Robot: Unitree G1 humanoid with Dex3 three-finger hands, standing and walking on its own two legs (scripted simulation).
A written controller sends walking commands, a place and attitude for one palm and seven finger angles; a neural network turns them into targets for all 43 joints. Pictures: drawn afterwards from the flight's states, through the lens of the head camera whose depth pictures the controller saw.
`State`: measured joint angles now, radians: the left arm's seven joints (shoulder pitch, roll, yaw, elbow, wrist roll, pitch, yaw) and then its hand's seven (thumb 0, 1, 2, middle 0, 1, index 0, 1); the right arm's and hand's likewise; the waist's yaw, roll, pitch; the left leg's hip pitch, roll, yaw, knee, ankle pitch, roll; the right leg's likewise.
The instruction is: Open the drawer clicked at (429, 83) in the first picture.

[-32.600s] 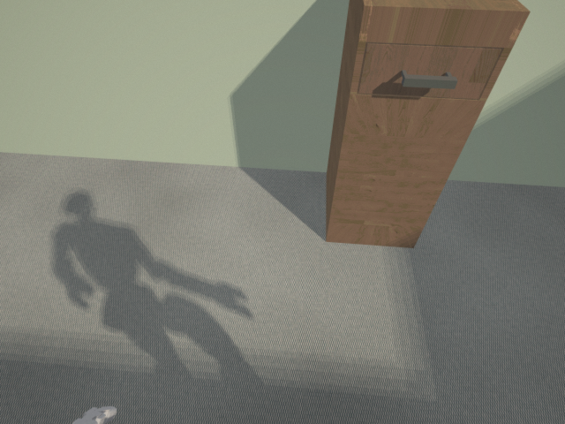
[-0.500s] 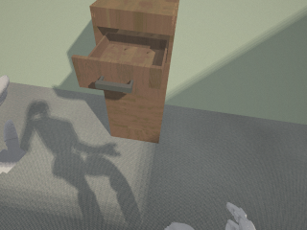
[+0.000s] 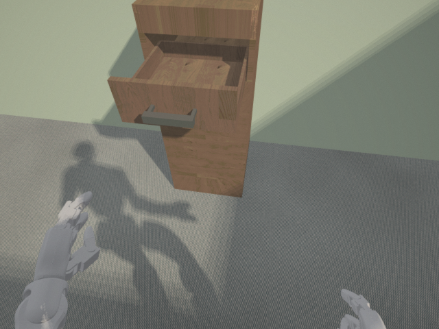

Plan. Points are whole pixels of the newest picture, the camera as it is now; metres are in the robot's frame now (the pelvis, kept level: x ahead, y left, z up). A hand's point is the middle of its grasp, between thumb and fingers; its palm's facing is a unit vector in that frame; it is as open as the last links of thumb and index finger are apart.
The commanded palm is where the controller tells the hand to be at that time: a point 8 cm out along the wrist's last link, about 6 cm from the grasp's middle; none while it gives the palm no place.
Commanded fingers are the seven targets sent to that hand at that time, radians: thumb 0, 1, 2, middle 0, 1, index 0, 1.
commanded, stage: let the arm hang, fingers relaxed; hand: left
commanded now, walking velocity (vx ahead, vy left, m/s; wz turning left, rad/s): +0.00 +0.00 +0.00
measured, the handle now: (170, 114) +0.62 +0.15 +0.04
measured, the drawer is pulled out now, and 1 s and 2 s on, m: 0.29 0.29 0.29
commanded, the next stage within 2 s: look to check the result in 0.98 s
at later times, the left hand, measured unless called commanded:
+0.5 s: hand out of the picture -0.05 +0.18 -0.15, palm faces +0.01 -0.96 -0.27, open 7.2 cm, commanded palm none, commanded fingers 0.00 0.90 0.90 -0.20 -0.30 -0.20 -0.30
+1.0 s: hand out of the picture +0.00 +0.14 -0.16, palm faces +0.02 -0.98 -0.20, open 7.3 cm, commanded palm none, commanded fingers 0.00 0.90 0.90 -0.20 -0.30 -0.20 -0.30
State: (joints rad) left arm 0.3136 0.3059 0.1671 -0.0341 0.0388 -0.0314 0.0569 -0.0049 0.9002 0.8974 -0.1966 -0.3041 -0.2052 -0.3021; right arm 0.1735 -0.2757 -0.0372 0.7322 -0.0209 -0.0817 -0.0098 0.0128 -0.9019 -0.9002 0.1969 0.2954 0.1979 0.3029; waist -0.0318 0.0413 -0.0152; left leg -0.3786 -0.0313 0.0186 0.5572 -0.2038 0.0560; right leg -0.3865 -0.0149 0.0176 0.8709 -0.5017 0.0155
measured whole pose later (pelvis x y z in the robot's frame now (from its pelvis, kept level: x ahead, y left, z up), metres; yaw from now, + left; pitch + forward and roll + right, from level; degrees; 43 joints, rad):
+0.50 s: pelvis -0.01 -0.03 +0.01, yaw +0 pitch -2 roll -1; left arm 0.36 0.20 0.01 1.09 0.01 0.02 0.03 0.00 0.93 0.90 -0.20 -0.30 -0.20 -0.30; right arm 0.31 -0.17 -0.02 1.07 -0.01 0.03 -0.03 0.01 -0.91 -0.90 0.20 0.30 0.20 0.30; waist -0.01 0.05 0.08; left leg -0.26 0.01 0.00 0.43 -0.13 0.01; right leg -0.16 0.02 0.00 0.44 -0.24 -0.01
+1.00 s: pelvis +0.00 -0.03 +0.01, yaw +0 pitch -2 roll +0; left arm 0.28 0.13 0.02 1.12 0.02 0.00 0.04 0.00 0.92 0.90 -0.20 -0.30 -0.20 -0.30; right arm 0.30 -0.12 -0.02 1.11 -0.01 0.01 -0.04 0.01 -0.91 -0.90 0.20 0.30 0.20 0.30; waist -0.02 0.02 0.06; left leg -0.24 0.00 0.00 0.42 -0.14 0.00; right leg -0.14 0.02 0.00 0.43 -0.25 -0.02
